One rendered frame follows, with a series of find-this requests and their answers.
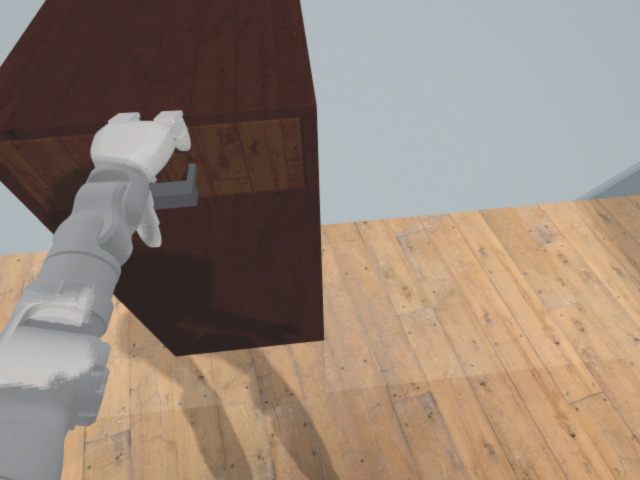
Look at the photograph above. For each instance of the drawer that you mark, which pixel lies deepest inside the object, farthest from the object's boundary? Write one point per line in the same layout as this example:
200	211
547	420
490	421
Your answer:
233	157

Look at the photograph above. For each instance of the robot left hand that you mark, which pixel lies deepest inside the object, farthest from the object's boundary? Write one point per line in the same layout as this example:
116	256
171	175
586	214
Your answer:
144	147

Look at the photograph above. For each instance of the left robot upper arm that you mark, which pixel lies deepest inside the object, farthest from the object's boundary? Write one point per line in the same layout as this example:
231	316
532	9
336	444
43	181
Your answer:
50	381

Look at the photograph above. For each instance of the cabinet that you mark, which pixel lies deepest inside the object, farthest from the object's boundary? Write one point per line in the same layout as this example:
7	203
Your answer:
237	271

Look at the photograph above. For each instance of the handle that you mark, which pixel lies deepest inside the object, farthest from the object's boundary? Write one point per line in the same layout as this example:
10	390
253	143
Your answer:
176	194

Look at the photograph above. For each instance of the robot left forearm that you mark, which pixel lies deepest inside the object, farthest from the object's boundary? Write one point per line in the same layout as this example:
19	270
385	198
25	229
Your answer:
74	288

